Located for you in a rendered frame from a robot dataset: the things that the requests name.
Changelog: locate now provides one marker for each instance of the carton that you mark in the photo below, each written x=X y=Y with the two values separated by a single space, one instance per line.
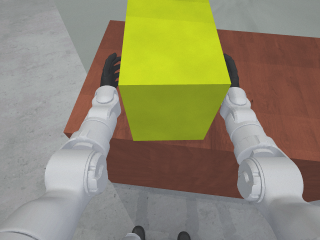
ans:
x=173 y=76

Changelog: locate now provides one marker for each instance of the left robot foot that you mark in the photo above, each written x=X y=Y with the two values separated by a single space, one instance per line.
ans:
x=139 y=230

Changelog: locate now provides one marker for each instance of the pedestal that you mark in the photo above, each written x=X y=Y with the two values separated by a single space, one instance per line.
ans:
x=280 y=75

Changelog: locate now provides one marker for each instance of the left robot hand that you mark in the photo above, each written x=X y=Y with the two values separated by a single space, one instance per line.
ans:
x=109 y=76

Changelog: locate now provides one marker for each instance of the right robot forearm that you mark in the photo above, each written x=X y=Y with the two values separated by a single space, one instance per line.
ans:
x=244 y=129

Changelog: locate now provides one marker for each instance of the right robot upper arm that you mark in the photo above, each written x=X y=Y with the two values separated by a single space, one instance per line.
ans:
x=274 y=185

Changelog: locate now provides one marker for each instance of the left robot forearm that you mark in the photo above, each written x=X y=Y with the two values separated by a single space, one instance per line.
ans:
x=98 y=126

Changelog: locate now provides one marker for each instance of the left robot upper arm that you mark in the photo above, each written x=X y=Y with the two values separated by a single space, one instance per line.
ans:
x=73 y=177

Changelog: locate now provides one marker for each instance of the right robot hand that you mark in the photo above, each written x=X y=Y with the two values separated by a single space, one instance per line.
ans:
x=232 y=71

